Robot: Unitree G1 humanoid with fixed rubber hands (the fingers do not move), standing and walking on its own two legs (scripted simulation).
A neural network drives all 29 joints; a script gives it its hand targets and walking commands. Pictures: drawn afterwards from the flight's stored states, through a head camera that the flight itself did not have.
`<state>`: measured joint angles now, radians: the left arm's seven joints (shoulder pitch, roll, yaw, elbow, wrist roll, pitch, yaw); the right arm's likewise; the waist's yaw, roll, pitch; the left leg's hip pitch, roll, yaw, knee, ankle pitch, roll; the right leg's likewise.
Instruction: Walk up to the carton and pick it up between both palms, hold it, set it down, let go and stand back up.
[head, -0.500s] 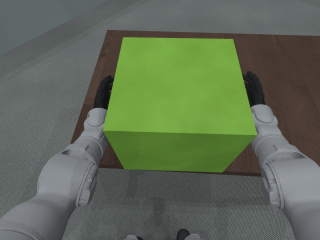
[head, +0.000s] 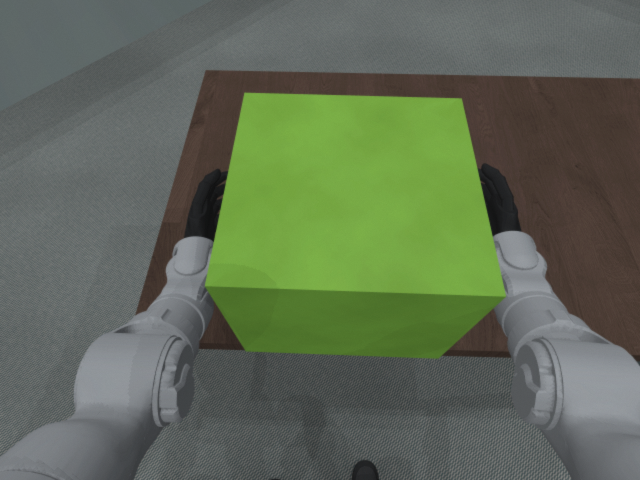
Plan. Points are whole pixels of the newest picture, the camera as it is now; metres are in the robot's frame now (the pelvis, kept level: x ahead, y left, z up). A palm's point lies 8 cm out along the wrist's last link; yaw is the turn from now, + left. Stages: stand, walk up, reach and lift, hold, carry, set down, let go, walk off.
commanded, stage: reach and lift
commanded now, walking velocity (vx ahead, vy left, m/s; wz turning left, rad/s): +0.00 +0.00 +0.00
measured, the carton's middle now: (346, 233) +0.44 -0.02 -0.01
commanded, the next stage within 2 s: none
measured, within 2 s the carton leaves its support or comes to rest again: leaves its support in 0.74 s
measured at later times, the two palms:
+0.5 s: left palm (200, 235) +0.40 +0.18 +0.03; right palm (501, 236) +0.41 -0.21 +0.04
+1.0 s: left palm (176, 215) +0.40 +0.19 +0.08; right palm (505, 213) +0.41 -0.19 +0.09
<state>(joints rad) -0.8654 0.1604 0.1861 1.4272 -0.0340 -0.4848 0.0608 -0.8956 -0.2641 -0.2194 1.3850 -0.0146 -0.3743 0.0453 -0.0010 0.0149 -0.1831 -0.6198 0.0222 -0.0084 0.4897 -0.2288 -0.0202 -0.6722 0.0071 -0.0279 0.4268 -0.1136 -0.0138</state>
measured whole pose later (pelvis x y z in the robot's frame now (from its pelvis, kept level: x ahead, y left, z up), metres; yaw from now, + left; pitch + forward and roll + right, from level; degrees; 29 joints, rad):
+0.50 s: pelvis +0.01 +0.00 +0.01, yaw +0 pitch +18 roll -1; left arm -0.75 0.12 0.24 1.29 0.06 -0.53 0.07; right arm -0.78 -0.23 -0.27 1.32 -0.12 -0.55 0.00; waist 0.00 0.03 -0.14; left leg -0.51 0.03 0.00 0.38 -0.19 -0.02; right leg -0.54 0.01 -0.03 0.27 -0.05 -0.01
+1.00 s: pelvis +0.01 +0.01 +0.01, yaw +3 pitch +13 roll -1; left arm -0.67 0.17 0.03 1.07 -0.15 -0.27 0.09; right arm -0.67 -0.24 -0.07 1.03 0.15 -0.23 -0.02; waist -0.03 0.04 -0.19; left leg -0.42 0.01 -0.04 0.40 -0.21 -0.01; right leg -0.43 -0.01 -0.07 0.30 -0.09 0.00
